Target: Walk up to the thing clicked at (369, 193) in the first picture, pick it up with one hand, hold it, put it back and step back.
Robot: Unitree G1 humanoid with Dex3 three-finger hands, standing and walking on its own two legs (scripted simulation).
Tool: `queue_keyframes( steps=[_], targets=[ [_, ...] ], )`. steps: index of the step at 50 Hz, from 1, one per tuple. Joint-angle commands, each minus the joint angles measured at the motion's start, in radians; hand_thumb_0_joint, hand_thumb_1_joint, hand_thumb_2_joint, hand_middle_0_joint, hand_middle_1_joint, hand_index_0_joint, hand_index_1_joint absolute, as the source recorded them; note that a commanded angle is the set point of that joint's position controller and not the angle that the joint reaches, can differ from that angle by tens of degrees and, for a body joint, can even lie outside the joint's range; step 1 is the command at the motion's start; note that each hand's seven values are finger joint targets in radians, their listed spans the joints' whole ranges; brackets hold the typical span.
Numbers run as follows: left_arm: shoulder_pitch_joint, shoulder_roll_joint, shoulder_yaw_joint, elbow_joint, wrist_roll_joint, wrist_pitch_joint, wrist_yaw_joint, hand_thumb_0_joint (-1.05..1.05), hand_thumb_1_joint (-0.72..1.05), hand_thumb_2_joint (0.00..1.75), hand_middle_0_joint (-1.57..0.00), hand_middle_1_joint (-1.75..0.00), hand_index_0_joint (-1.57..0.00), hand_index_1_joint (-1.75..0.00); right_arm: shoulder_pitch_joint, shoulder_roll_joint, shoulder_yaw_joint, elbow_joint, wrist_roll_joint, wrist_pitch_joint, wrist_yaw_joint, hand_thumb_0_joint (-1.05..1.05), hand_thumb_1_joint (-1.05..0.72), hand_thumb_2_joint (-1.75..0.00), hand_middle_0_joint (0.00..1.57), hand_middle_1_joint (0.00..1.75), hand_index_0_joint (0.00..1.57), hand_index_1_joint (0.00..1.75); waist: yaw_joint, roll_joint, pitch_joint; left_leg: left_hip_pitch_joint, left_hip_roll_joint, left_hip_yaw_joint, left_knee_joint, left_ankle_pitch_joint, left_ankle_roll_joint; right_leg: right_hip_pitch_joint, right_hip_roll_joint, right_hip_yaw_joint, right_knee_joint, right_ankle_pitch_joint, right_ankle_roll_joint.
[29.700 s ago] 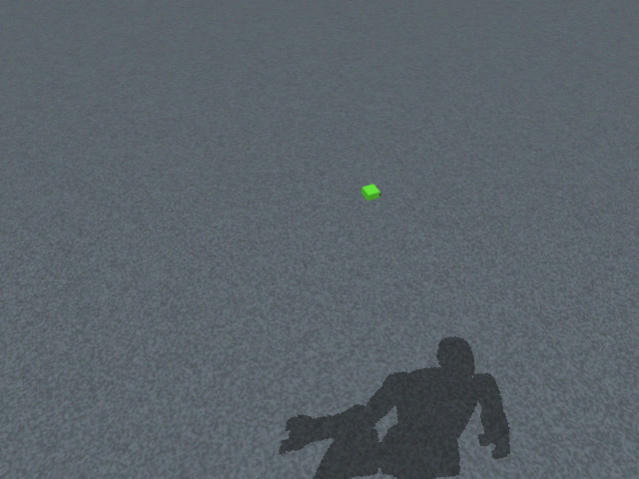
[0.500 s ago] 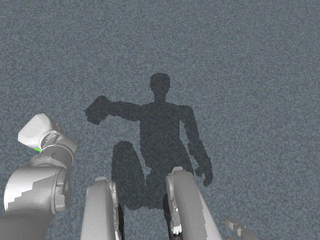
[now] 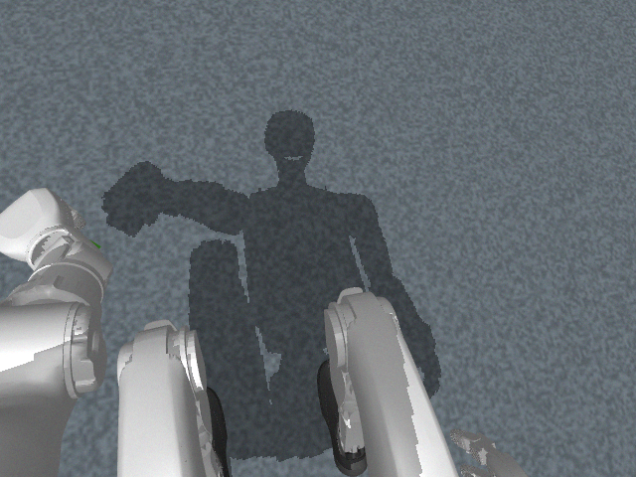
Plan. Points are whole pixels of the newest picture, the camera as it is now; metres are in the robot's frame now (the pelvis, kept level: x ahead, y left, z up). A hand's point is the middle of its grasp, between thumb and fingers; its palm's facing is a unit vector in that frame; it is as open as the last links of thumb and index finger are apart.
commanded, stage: crouch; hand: left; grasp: from above
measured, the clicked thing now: (61, 251) +0.44 +0.28 -0.18
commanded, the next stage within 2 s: lower in 0.62 s
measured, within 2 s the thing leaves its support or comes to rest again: rests again in 1.90 s
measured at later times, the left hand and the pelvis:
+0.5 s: hand (81, 249) +0.45 +0.27 -0.22, palm faces -0.30 -0.32 -0.90, open 7.0 cm; pelvis +0.00 +0.00 -0.06, yaw -1 degrees
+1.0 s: hand (95, 259) +0.45 +0.27 -0.27, palm faces -0.34 -0.31 -0.89, open 7.4 cm; pelvis +0.00 +0.00 -0.08, yaw -3 degrees
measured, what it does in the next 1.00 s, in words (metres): lowers itself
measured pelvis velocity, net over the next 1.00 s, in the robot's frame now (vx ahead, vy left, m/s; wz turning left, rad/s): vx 0.00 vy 0.00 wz -0.05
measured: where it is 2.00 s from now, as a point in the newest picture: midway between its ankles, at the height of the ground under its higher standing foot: (280, 452)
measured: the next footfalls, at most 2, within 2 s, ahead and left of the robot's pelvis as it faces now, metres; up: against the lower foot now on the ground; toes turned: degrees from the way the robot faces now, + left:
none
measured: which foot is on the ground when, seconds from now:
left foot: down 0.00-1.00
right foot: down 0.00-1.00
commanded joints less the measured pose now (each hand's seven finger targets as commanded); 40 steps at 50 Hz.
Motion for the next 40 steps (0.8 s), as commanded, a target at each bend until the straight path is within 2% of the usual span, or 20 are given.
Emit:
queue_keyframes(
  steps=[1,2,3,7,10,11,13,15,16,17,20,22,23,25,27,28,30,32,35,40],
  targets=[
    [-0.367,0.219,-0.009,-0.093,0.012,-0.003,0.056,0.00,0.57,0.29,-1.07,-0.32,-1.08,-0.30,0.206,-0.209,-0.057,-0.008,-0.007,-0.030,0.007,0.00,-0.91,-0.90,0.20,0.30,0.20,0.30,-0.033,0.162,-0.670,0.440,-0.020,0.048,-0.198,0.169,0.026,0.336,0.028,-0.051,-0.230,0.191,-0.025],
    [-0.365,0.208,-0.016,-0.063,0.013,-0.004,0.054,0.00,0.55,0.30,-1.05,-0.32,-1.07,-0.30,0.206,-0.212,-0.055,-0.002,-0.010,-0.034,0.009,0.00,-0.91,-0.90,0.20,0.30,0.20,0.30,-0.040,0.157,-0.634,0.413,-0.021,0.050,-0.192,0.153,0.026,0.316,0.029,-0.052,-0.225,0.174,-0.025],
    [-0.376,0.235,-0.006,-0.062,0.012,-0.012,0.057,0.00,0.54,0.27,-1.04,-0.31,-1.05,-0.30,0.204,-0.215,-0.058,0.003,-0.011,-0.037,0.010,0.00,-0.91,-0.90,0.20,0.30,0.20,0.30,-0.027,0.162,-0.632,0.388,-0.024,0.056,-0.184,0.137,0.028,0.315,0.032,-0.049,-0.224,0.152,-0.026],
    [-0.412,0.254,-0.003,-0.043,0.023,-0.025,0.046,0.00,0.58,0.32,-1.07,-0.34,-1.08,-0.33,0.211,-0.216,-0.048,0.004,-0.023,-0.047,0.023,0.00,-0.91,-0.90,0.20,0.30,0.20,0.30,-0.043,0.161,-0.641,0.382,-0.025,0.058,-0.140,0.142,0.030,0.295,0.032,-0.050,-0.189,0.154,-0.026],
    [-0.419,0.303,0.025,-0.022,0.041,-0.040,0.062,0.00,0.62,0.31,-1.10,-0.33,-1.11,-0.31,0.213,-0.226,-0.040,0.002,-0.027,-0.050,0.028,0.00,-0.91,-0.90,0.20,0.30,0.20,0.30,-0.028,0.175,-0.627,0.338,-0.026,0.066,-0.112,0.139,0.030,0.291,0.031,-0.048,-0.169,0.149,-0.025],
    [-0.421,0.292,0.020,-0.011,0.044,-0.044,0.065,0.00,0.63,0.34,-1.11,-0.33,-1.12,-0.32,0.215,-0.221,-0.036,0.007,-0.034,-0.053,0.033,0.00,-0.91,-0.90,0.20,0.30,0.20,0.30,-0.043,0.167,-0.636,0.333,-0.028,0.065,-0.104,0.140,0.031,0.297,0.031,-0.050,-0.161,0.151,-0.024],
    [-0.425,0.301,0.027,0.006,0.055,-0.047,0.072,0.00,0.60,0.35,-1.09,-0.36,-1.10,-0.35,0.223,-0.230,-0.033,0.012,-0.035,-0.055,0.038,0.00,-0.91,-0.90,0.20,0.30,0.20,0.30,-0.046,0.177,-0.626,0.330,-0.027,0.063,-0.093,0.143,0.030,0.272,0.033,-0.056,-0.149,0.157,-0.024],
    [-0.424,0.326,0.054,0.009,0.053,-0.050,0.086,0.00,0.60,0.34,-1.10,-0.33,-1.10,-0.32,0.230,-0.237,-0.029,0.006,-0.038,-0.058,0.044,0.00,-0.91,-0.90,0.20,0.30,0.20,0.30,-0.035,0.188,-0.632,0.329,-0.027,0.059,-0.088,0.148,0.027,0.270,0.029,-0.061,-0.134,0.160,-0.024],
    [-0.411,0.305,0.045,0.046,0.054,-0.049,0.089,0.00,0.60,0.35,-1.09,-0.35,-1.10,-0.34,0.231,-0.236,-0.028,0.012,-0.042,-0.059,0.048,0.00,-0.92,-0.90,0.20,0.30,0.20,0.30,-0.048,0.180,-0.615,0.313,-0.027,0.056,-0.084,0.146,0.027,0.263,0.029,-0.066,-0.124,0.161,-0.024],
    [-0.443,0.321,0.049,0.015,0.056,-0.053,0.088,0.00,0.59,0.36,-1.09,-0.35,-1.10,-0.34,0.241,-0.234,-0.023,0.011,-0.046,-0.060,0.054,0.00,-0.92,-0.90,0.20,0.30,0.20,0.30,-0.053,0.186,-0.621,0.325,-0.026,0.060,-0.068,0.161,0.030,0.275,0.031,-0.065,-0.127,0.178,-0.021],
    [-0.436,0.357,0.068,0.026,0.050,-0.062,0.086,0.00,0.59,0.38,-1.10,-0.35,-1.10,-0.35,0.243,-0.240,-0.023,0.012,-0.045,-0.060,0.061,0.00,-0.92,-0.91,0.20,0.30,0.20,0.30,-0.042,0.180,-0.637,0.287,-0.030,0.064,-0.042,0.165,0.035,0.288,0.034,-0.062,-0.115,0.178,-0.018],
    [-0.433,0.337,0.058,0.044,0.057,-0.067,0.078,0.00,0.62,0.43,-1.12,-0.36,-1.11,-0.36,0.255,-0.245,-0.020,0.016,-0.053,-0.064,0.070,0.00,-0.92,-0.91,0.20,0.30,0.20,0.30,-0.061,0.183,-0.603,0.288,-0.027,0.054,-0.039,0.155,0.032,0.262,0.034,-0.076,-0.099,0.167,-0.021],
    [-0.433,0.355,0.064,0.026,0.060,-0.070,0.075,0.00,0.61,0.42,-1.12,-0.34,-1.11,-0.35,0.250,-0.246,-0.019,0.015,-0.048,-0.062,0.071,0.00,-0.92,-0.91,0.20,0.30,0.20,0.30,-0.045,0.196,-0.616,0.303,-0.027,0.053,-0.034,0.160,0.031,0.254,0.036,-0.077,-0.095,0.169,-0.023],
    [-0.449,0.352,0.052,0.040,0.070,-0.079,0.064,0.00,0.64,0.40,-1.12,-0.37,-1.12,-0.37,0.256,-0.253,-0.013,0.017,-0.057,-0.067,0.079,0.00,-0.92,-0.90,0.20,0.30,0.20,0.30,-0.071,0.200,-0.589,0.297,-0.027,0.041,-0.026,0.145,0.032,0.228,0.038,-0.088,-0.079,0.157,-0.024],
    [-0.418,0.378,0.071,0.036,0.076,-0.084,0.069,0.00,0.62,0.42,-1.12,-0.37,-1.11,-0.37,0.256,-0.264,-0.016,0.016,-0.052,-0.067,0.085,0.00,-0.92,-0.91,0.20,0.30,0.20,0.30,-0.046,0.217,-0.593,0.305,-0.028,0.037,-0.030,0.148,0.028,0.211,0.038,-0.092,-0.068,0.156,-0.027],
    [-0.421,0.378,0.076,0.040,0.076,-0.088,0.074,0.00,0.62,0.40,-1.12,-0.35,-1.12,-0.35,0.252,-0.268,-0.014,0.015,-0.057,-0.070,0.087,0.00,-0.92,-0.91,0.20,0.30,0.20,0.30,-0.058,0.216,-0.589,0.300,-0.027,0.032,-0.026,0.144,0.029,0.196,0.036,-0.096,-0.060,0.153,-0.027],
    [-0.399,0.339,0.049,0.067,0.078,-0.091,0.070,0.00,0.59,0.42,-1.10,-0.36,-1.10,-0.37,0.260,-0.260,-0.010,0.022,-0.057,-0.070,0.095,0.00,-0.92,-0.91,0.20,0.30,0.20,0.30,-0.068,0.201,-0.567,0.289,-0.028,0.035,-0.016,0.142,0.030,0.203,0.040,-0.098,-0.060,0.158,-0.026],
    [-0.408,0.379,0.072,0.018,0.083,-0.098,0.071,0.00,0.58,0.44,-1.10,-0.37,-1.09,-0.38,0.269,-0.270,-0.011,0.015,-0.056,-0.071,0.098,0.00,-0.92,-0.91,0.20,0.30,0.20,0.30,-0.056,0.216,-0.598,0.286,-0.031,0.043,-0.009,0.159,0.031,0.229,0.041,-0.094,-0.062,0.171,-0.025],
    [-0.406,0.373,0.078,0.018,0.078,-0.101,0.077,0.00,0.59,0.47,-1.11,-0.36,-1.10,-0.38,0.275,-0.278,-0.009,0.019,-0.058,-0.073,0.108,0.00,-0.92,-0.91,0.20,0.30,0.20,0.30,-0.055,0.233,-0.595,0.299,-0.027,0.033,-0.005,0.181,0.026,0.211,0.039,-0.103,-0.038,0.193,-0.028],
    [-0.394,0.364,0.065,0.080,0.097,-0.114,0.082,0.00,0.48,0.49,-1.08,-0.34,-1.04,-0.38,0.280,-0.280,0.003,0.021,-0.063,-0.076,0.116,0.00,-0.92,-0.91,0.20,0.30,0.20,0.30,-0.087,0.195,-0.525,0.258,-0.026,0.027,0.020,0.166,0.030,0.179,0.042,-0.108,-0.036,0.184,-0.026]
  ],
)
